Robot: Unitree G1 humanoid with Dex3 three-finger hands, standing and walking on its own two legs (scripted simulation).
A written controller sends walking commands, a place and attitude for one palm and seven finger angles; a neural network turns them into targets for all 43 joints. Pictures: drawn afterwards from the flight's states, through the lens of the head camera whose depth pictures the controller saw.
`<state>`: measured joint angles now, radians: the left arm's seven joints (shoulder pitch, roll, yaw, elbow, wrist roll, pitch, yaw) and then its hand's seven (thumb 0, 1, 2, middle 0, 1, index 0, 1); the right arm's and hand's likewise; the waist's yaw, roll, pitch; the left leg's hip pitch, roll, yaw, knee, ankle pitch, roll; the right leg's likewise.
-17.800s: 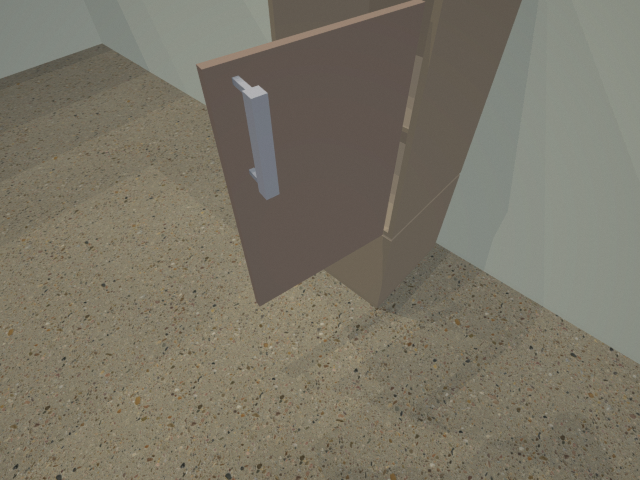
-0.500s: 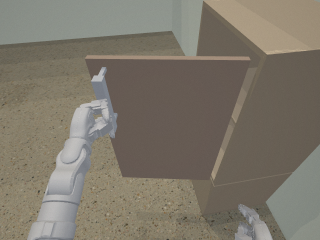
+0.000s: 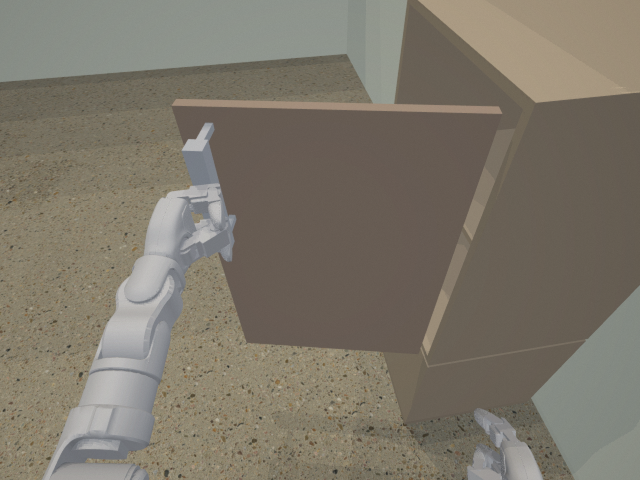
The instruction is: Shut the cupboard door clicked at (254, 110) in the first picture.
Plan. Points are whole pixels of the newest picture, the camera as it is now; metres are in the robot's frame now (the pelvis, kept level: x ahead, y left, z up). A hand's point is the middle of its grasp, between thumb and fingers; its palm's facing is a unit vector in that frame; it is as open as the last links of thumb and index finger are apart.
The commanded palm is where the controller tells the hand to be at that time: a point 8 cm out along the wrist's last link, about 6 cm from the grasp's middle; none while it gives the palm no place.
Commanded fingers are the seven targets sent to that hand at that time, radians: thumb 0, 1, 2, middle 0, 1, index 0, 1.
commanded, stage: push the door shut along its arc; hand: left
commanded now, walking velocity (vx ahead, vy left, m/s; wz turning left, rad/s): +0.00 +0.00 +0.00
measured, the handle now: (216, 191) +0.45 +0.17 +0.14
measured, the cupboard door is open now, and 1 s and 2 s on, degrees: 76 59 46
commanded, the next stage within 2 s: pull the fist back off the door in 1.64 s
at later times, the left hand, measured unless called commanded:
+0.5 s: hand (235, 202) +0.42 +0.14 +0.15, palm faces -0.13 -0.99 -0.04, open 3.1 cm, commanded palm +0.42 +0.17 +0.15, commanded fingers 0.00 0.90 0.90 -1.30 -1.50 -1.30 -1.50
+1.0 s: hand (281, 171) +0.48 +0.09 +0.15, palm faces -0.29 -0.96 -0.02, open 3.1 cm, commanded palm +0.49 +0.14 +0.15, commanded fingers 0.00 0.90 0.90 -1.30 -1.50 -1.30 -1.50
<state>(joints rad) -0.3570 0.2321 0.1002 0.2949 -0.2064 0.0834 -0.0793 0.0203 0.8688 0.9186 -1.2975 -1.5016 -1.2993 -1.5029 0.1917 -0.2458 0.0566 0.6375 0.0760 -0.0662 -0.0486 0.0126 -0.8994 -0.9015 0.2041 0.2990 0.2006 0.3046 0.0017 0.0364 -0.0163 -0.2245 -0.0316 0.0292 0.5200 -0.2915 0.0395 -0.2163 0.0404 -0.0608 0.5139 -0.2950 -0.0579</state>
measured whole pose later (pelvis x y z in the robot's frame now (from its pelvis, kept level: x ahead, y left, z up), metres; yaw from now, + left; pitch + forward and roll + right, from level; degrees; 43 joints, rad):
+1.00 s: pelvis +0.00 +0.01 -0.01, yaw +0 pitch +9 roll +0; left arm -1.01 0.34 0.17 1.14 -0.17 -0.20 -0.31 0.02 0.89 0.90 -1.30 -1.50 -1.30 -1.50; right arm 0.37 -0.30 0.02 0.74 0.03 -0.14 -0.03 0.01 -0.90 -0.90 0.20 0.30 0.20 0.30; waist -0.13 0.02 -0.04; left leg -0.46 -0.05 0.05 0.62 -0.32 0.06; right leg -0.46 0.02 -0.05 0.63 -0.33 -0.04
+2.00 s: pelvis +0.01 +0.01 -0.03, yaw -1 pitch +19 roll -1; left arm -1.30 0.22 0.28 1.30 0.04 -0.24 0.28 0.01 0.90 0.95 -1.29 -1.50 -1.30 -1.50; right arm 0.42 -0.25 0.00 0.73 -0.07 -0.10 0.10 0.00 -0.90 -0.90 0.20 0.30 0.20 0.30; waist -0.20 0.05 -0.11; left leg -0.72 -0.02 0.04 0.75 -0.37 0.05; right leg -0.71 0.04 -0.06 0.73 -0.36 -0.05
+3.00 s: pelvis +0.00 +0.00 +0.00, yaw -3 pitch +4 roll +0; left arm -0.62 0.11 0.16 0.65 -0.13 -0.09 0.10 0.02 0.89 0.90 -1.30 -1.50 -1.30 -1.50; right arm 0.34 -0.24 0.02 0.65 0.05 -0.01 0.02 0.01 -0.90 -0.90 0.20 0.30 0.20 0.30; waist -0.05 0.05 -0.06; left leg -0.33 -0.01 0.08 0.55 -0.30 0.04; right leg -0.35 0.06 -0.01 0.56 -0.29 -0.06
